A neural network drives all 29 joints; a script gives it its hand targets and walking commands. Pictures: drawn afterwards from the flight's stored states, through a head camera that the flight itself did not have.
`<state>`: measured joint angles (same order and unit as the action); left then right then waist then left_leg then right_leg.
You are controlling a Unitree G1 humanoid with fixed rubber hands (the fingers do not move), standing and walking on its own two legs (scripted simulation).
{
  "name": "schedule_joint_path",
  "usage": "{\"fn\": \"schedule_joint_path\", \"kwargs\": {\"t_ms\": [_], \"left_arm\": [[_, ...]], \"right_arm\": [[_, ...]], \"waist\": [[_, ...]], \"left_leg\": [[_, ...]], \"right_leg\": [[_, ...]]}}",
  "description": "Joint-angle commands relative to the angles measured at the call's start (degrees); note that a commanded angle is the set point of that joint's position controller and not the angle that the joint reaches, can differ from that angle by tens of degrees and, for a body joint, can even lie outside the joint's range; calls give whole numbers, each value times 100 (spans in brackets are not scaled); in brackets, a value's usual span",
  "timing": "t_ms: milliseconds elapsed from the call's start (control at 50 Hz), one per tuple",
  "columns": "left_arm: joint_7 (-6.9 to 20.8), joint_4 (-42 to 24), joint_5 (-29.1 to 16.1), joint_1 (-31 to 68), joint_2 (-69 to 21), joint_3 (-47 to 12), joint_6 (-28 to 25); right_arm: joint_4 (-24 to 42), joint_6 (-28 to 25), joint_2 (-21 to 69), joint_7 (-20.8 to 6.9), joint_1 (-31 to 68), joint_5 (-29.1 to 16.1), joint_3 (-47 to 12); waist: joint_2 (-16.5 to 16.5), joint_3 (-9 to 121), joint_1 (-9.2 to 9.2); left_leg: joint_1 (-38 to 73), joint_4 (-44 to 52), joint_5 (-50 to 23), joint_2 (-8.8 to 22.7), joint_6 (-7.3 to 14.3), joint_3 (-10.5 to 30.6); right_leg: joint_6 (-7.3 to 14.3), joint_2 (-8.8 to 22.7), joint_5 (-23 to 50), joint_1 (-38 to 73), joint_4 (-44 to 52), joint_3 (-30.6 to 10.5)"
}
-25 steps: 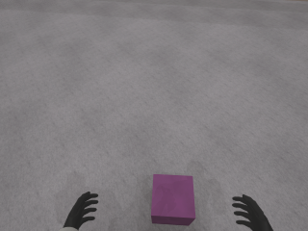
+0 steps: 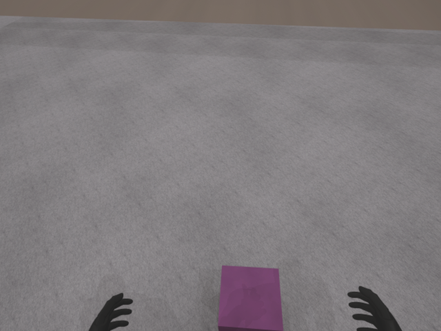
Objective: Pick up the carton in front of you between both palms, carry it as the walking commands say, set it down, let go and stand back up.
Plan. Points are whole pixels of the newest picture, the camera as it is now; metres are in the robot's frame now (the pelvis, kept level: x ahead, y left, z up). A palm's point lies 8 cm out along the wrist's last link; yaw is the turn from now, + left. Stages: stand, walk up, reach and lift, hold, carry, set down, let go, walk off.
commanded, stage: stand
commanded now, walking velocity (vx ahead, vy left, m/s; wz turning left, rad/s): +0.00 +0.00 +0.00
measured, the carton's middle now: (248, 306) +0.36 -0.06 -0.65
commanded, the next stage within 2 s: none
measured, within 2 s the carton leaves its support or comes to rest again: neither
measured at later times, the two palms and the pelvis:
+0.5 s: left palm out of the picture +0.13 +0.28 -0.09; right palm out of the picture +0.14 -0.29 -0.09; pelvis +0.01 -0.01 +0.00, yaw +1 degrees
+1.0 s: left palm out of the picture +0.09 +0.29 -0.09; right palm out of the picture +0.11 -0.31 -0.09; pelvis +0.00 -0.01 +0.01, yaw +2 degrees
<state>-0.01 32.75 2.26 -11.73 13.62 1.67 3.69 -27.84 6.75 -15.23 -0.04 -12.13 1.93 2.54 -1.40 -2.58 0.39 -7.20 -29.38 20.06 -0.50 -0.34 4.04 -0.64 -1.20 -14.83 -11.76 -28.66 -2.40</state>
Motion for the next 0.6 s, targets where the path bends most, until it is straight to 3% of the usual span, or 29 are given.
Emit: {"fn": "schedule_joint_path", "kwargs": {"t_ms": [0, 260, 580], "left_arm": [[-153, 2, 76, 264, 1020, 346, -229], [-143, 848, 15, 360, 1329, 285, -406], [-141, 1458, -55, 524, 1445, 222, -431]], "right_arm": [[9, -409, -805, 107, 175, 58, 264], [-798, -659, -1221, 154, 59, 27, 179], [-1375, -731, -1376, 203, 114, -6, 58]], "waist": [[67, 239, -32], [150, 535, -47], [100, 461, -76]], "left_leg": [[-572, 384, -454, 187, -66, 81], [-276, 354, -1803, 365, 3, 288], [-220, 627, -1966, 456, 13, 344]], "right_leg": [[40, 355, 150, -168, 424, -168], [146, 492, 1510, 252, 247, -246], [194, 588, 1688, 534, 450, -264]]}}
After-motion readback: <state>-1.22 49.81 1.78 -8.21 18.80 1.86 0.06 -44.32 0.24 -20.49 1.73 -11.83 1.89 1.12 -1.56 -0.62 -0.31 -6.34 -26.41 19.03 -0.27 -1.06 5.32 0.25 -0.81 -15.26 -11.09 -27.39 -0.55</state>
